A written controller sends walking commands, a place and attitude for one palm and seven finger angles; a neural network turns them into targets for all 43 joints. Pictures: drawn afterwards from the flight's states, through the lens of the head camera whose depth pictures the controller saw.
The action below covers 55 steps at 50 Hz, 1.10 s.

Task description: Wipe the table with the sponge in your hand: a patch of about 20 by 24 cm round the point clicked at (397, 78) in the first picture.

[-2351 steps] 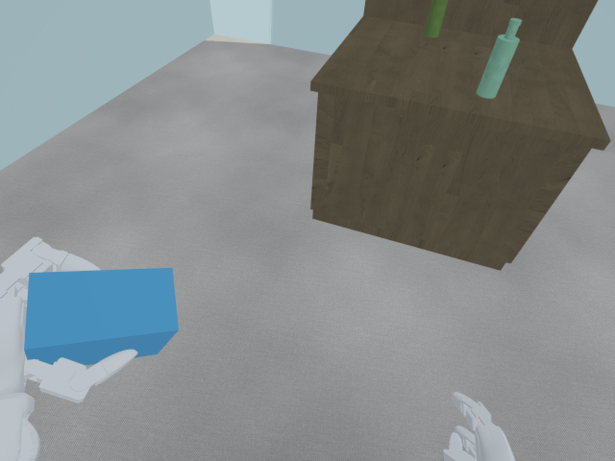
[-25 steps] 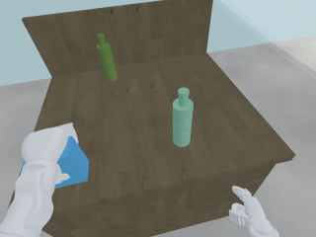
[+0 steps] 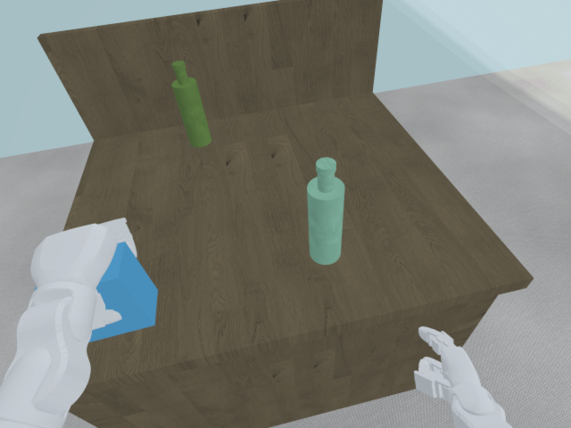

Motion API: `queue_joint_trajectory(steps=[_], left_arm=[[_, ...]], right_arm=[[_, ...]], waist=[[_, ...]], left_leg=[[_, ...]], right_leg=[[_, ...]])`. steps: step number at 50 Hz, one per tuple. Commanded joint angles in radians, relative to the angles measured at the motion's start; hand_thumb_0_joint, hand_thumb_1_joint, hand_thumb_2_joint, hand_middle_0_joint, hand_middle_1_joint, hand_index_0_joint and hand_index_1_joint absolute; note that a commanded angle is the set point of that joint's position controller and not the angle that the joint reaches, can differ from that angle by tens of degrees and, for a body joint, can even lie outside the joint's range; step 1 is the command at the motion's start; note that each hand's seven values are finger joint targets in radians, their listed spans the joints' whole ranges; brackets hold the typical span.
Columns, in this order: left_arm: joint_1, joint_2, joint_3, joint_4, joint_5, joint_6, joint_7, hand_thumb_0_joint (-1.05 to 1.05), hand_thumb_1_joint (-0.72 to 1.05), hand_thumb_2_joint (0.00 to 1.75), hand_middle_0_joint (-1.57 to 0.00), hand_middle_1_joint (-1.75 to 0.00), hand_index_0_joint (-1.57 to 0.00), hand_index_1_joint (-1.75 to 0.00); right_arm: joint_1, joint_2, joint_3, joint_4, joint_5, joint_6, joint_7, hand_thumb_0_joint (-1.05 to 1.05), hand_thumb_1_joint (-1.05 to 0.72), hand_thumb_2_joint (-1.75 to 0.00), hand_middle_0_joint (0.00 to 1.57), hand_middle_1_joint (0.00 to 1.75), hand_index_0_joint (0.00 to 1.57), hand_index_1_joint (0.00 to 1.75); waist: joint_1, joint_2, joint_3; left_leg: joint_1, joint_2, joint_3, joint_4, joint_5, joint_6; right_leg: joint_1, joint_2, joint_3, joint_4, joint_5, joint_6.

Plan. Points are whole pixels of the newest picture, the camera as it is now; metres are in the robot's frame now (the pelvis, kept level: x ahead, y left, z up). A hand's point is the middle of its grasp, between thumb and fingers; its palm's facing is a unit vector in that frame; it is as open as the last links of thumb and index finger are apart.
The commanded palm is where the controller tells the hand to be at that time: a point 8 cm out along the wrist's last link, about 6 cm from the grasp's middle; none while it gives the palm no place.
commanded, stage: bring the sponge back beside the body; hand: left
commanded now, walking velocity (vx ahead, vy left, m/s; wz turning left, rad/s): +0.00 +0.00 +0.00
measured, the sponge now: (109, 301) +0.24 +0.31 +0.06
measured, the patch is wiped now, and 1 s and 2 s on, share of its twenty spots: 0.95 0.95 0.95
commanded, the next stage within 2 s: step back with the hand held close in 1.56 s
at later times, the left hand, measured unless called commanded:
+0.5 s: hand (90, 298) +0.21 +0.30 +0.11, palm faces +0.03 -0.10 -1.00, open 10.5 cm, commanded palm +0.18 +0.29 +0.18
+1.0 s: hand (82, 321) +0.18 +0.29 +0.10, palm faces +0.04 -0.11 -0.99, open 10.5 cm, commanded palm +0.15 +0.29 +0.18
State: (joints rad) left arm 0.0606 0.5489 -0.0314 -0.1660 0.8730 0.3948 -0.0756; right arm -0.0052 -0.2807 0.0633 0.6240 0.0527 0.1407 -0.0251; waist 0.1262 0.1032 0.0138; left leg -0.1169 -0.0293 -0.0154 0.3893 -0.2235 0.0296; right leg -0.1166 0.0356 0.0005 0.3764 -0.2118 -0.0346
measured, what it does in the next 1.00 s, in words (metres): stands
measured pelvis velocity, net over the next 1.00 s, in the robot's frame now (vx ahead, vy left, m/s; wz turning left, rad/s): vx -0.01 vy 0.01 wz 0.00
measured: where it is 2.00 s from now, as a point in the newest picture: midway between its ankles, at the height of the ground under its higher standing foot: outside the picture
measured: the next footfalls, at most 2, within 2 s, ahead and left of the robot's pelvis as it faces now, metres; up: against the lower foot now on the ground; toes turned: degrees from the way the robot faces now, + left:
none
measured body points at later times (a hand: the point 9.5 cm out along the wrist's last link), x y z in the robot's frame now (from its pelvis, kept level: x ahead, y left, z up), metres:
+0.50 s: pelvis -0.01 +0.00 +0.00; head -0.02 -0.03 +0.45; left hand +0.21 +0.30 +0.16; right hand +0.24 -0.19 -0.08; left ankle -0.01 +0.10 -0.74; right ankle +0.00 -0.10 -0.74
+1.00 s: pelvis -0.01 +0.01 +0.00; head -0.03 -0.02 +0.45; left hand +0.18 +0.29 +0.16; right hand +0.25 -0.18 -0.07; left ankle -0.01 +0.10 -0.74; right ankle +0.00 -0.10 -0.74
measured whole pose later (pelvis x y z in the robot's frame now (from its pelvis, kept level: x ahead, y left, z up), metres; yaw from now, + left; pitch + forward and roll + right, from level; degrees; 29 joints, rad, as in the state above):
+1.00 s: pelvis -0.01 +0.01 +0.00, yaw +0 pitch -5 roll -1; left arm 0.27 0.55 -0.01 -0.34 0.86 0.32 -0.05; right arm 0.01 -0.26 0.07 0.61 0.04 0.12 -0.02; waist 0.15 0.10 0.03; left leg -0.10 -0.03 -0.01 0.41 -0.22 0.04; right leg -0.09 0.03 0.00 0.38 -0.20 -0.03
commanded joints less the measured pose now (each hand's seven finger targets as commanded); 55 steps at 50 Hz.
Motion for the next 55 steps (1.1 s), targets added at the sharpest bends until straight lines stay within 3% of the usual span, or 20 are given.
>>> queue_joint_trajectory(steps=[1,4,7,9,14,17,19,22,29,30,34,38,39,42,44,45,49,52,54,55], left_arm=[[-0.231,0.283,0.189,-0.225,0.037,-0.041,0.039,0.00,0.10,1.30,-1.20,-1.60,-1.20,-1.60],[-0.220,0.293,0.218,-0.294,0.029,-0.085,0.057,0.00,0.10,1.30,-1.20,-1.60,-1.20,-1.60],[-0.224,0.271,0.202,-0.234,0.026,-0.099,0.075,0.00,0.10,1.30,-1.20,-1.60,-1.20,-1.60],[-0.204,0.278,0.225,-0.271,0.022,-0.096,0.085,0.00,0.10,1.30,-1.20,-1.60,-1.20,-1.60],[-0.152,0.261,0.214,-0.268,0.012,-0.063,0.084,0.00,0.10,1.30,-1.20,-1.60,-1.20,-1.60],[-0.118,0.236,0.181,-0.242,-0.003,-0.053,0.068,0.00,0.10,1.30,-1.20,-1.60,-1.20,-1.60],[-0.119,0.239,0.191,-0.287,0.000,-0.054,0.062,0.00,0.10,1.30,-1.20,-1.60,-1.20,-1.60],[-0.130,0.245,0.181,-0.282,0.008,-0.070,0.057,0.00,0.10,1.30,-1.20,-1.60,-1.20,-1.60],[-0.123,0.255,0.212,-0.337,0.031,-0.091,0.092,0.00,0.10,1.30,-1.20,-1.60,-1.20,-1.60],[-0.127,0.236,0.190,-0.317,0.031,-0.086,0.095,0.00,0.10,1.30,-1.20,-1.60,-1.20,-1.60],[-0.072,0.238,0.208,-0.333,0.026,-0.067,0.105,0.00,0.10,1.30,-1.20,-1.60,-1.20,-1.60],[-0.063,0.218,0.174,-0.305,0.015,-0.044,0.088,0.00,0.10,1.30,-1.20,-1.60,-1.20,-1.60],[-0.059,0.217,0.179,-0.342,0.015,-0.038,0.085,0.00,0.10,1.30,-1.20,-1.60,-1.20,-1.60],[-0.039,0.207,0.157,-0.346,0.011,-0.046,0.070,0.00,0.10,1.30,-1.20,-1.60,-1.20,-1.60],[-0.026,0.224,0.184,-0.404,0.020,-0.059,0.072,0.00,0.10,1.30,-1.20,-1.60,-1.20,-1.60],[-0.020,0.226,0.184,-0.394,0.021,-0.066,0.073,0.00,0.10,1.30,-1.20,-1.60,-1.20,-1.60],[0.026,0.248,0.224,-0.413,0.022,-0.081,0.083,0.00,0.10,1.30,-1.20,-1.60,-1.20,-1.60],[0.042,0.226,0.207,-0.381,0.010,-0.081,0.092,0.00,0.10,1.30,-1.20,-1.60,-1.20,-1.60],[0.041,0.224,0.215,-0.420,0.015,-0.074,0.096,0.00,0.10,1.30,-1.20,-1.60,-1.20,-1.60],[0.036,0.224,0.210,-0.426,0.011,-0.076,0.098,0.00,0.10,1.30,-1.20,-1.60,-1.20,-1.60]], right_arm=[[-0.203,-0.089,-0.033,-0.182,-0.005,-0.058,-0.013,0.00,-0.90,-0.90,0.20,0.30,0.20,0.30],[-0.216,-0.082,-0.035,-0.191,-0.008,-0.076,-0.017,0.00,-0.90,-0.90,0.20,0.30,0.20,0.30],[-0.170,-0.087,-0.039,-0.169,-0.013,-0.070,-0.018,0.00,-0.90,-0.90,0.20,0.30,0.20,0.30],[-0.205,-0.085,-0.042,-0.177,-0.006,-0.082,-0.013,0.00,-0.90,-0.90,0.20,0.30,0.20,0.30],[-0.227,-0.090,-0.043,-0.181,-0.002,-0.075,-0.006,0.00,-0.90,-0.90,0.20,0.30,0.20,0.30],[-0.194,-0.093,-0.043,-0.180,-0.008,-0.067,-0.008,0.00,-0.90,-0.90,0.20,0.30,0.20,0.30],[-0.235,-0.087,-0.039,-0.193,0.000,-0.078,-0.006,0.00,-0.90,-0.90,0.20,0.30,0.20,0.30],[-0.193,-0.090,-0.039,-0.186,-0.011,-0.070,-0.011,0.00,-0.90,-0.90,0.20,0.30,0.20,0.30],[-0.228,-0.078,-0.037,-0.188,-0.007,-0.084,-0.007,0.00,-0.90,-0.90,0.20,0.30,0.20,0.30],[-0.196,-0.078,-0.038,-0.184,-0.014,-0.080,-0.008,0.00,-0.90,-0.90,0.20,0.30,0.20,0.30],[-0.241,-0.079,-0.041,-0.186,-0.008,-0.081,0.000,0.00,-0.90,-0.90,0.20,0.30,0.20,0.30],[-0.220,-0.082,-0.038,-0.176,-0.010,-0.066,-0.001,0.00,-0.90,-0.90,0.20,0.30,0.20,0.30],[-0.256,-0.080,-0.035,-0.192,-0.004,-0.075,0.002,0.00,-0.90,-0.90,0.20,0.30,0.20,0.30],[-0.224,-0.081,-0.033,-0.191,-0.013,-0.069,-0.001,0.00,-0.90,-0.90,0.20,0.30,0.20,0.30],[-0.253,-0.074,-0.035,-0.203,-0.009,-0.083,-0.002,0.00,-0.90,-0.90,0.20,0.30,0.20,0.30],[-0.215,-0.073,-0.030,-0.200,-0.019,-0.082,-0.002,0.00,-0.90,-0.90,0.20,0.30,0.20,0.30],[-0.238,-0.073,-0.035,-0.199,-0.014,-0.084,0.001,0.00,-0.90,-0.90,0.20,0.30,0.20,0.30],[-0.200,-0.076,-0.036,-0.192,-0.020,-0.071,0.001,0.00,-0.90,-0.90,0.20,0.30,0.20,0.30],[-0.239,-0.074,-0.038,-0.197,-0.010,-0.079,0.005,0.00,-0.90,-0.90,0.20,0.30,0.20,0.30],[-0.205,-0.074,-0.037,-0.199,-0.019,-0.078,0.005,0.00,-0.90,-0.90,0.20,0.30,0.20,0.30]], waist=[[0.003,-0.053,-0.236],[0.003,-0.011,-0.242],[0.001,-0.017,-0.200],[0.000,0.016,-0.198],[0.002,0.008,-0.196],[0.004,-0.042,-0.187],[-0.002,-0.027,-0.182],[0.003,-0.044,-0.186],[0.009,0.032,-0.163],[0.015,0.016,-0.173],[0.018,0.021,-0.171],[0.008,-0.035,-0.145],[0.006,0.005,-0.149],[0.012,-0.020,-0.159],[0.011,0.003,-0.170],[0.021,-0.008,-0.184],[0.016,-0.003,-0.142],[0.021,-0.024,-0.126],[0.012,0.025,-0.124],[0.023,0.018,-0.156]], left_leg=[[0.046,-0.011,-0.033,-0.006,0.274,0.036],[0.074,-0.012,-0.050,-0.003,0.270,0.036],[0.061,-0.007,-0.037,-0.005,0.280,0.030],[0.060,-0.008,-0.053,-0.010,0.262,0.027],[0.040,-0.009,-0.053,-0.012,0.258,0.025],[0.028,-0.005,-0.038,-0.010,0.248,0.030],[0.030,-0.004,-0.057,-0.018,0.221,0.029],[0.035,-0.001,-0.044,-0.018,0.223,0.031],[0.031,0.006,-0.072,-0.042,0.181,0.024],[0.026,0.006,-0.054,-0.039,0.186,0.027],[0.026,0.004,-0.067,-0.045,0.183,0.022],[0.014,0.004,-0.052,-0.040,0.177,0.024],[0.017,0.006,-0.066,-0.048,0.153,0.024],[0.023,0.005,-0.051,-0.040,0.168,0.030],[0.032,0.006,-0.069,-0.043,0.156,0.032],[0.030,0.005,-0.052,-0.032,0.182,0.034],[0.030,0.008,-0.071,-0.035,0.168,0.031],[0.031,0.008,-0.051,-0.027,0.186,0.030],[0.031,0.010,-0.069,-0.034,0.162,0.026],[0.033,0.007,-0.052,-0.024,0.188,0.030]], right_leg=[[0.087,-0.009,0.058,-0.029,0.245,-0.037],[0.079,0.009,0.098,-0.041,0.243,-0.048],[0.061,0.000,0.053,-0.049,0.241,-0.043],[0.058,0.011,0.101,-0.052,0.222,-0.053],[0.068,0.005,0.106,-0.044,0.226,-0.052],[0.060,-0.008,0.049,-0.040,0.214,-0.036],[0.051,0.005,0.090,-0.044,0.175,-0.044],[0.052,-0.004,0.041,-0.044,0.169,-0.036],[0.041,0.018,0.088,-0.052,0.102,-0.053],[0.052,0.006,0.043,-0.045,0.105,-0.046],[0.058,0.018,0.093,-0.049,0.108,-0.054],[0.039,0.002,0.062,-0.055,0.100,-0.041],[0.042,0.015,0.095,-0.056,0.078,-0.049],[0.052,0.004,0.044,-0.053,0.094,-0.039],[0.056,0.019,0.092,-0.050,0.083,-0.046],[0.073,0.007,0.047,-0.039,0.108,-0.042],[0.049,0.021,0.100,-0.056,0.092,-0.049],[0.042,0.007,0.056,-0.061,0.103,-0.042],[0.035,0.022,0.107,-0.063,0.078,-0.051],[0.061,0.009,0.064,-0.051,0.109,-0.046]])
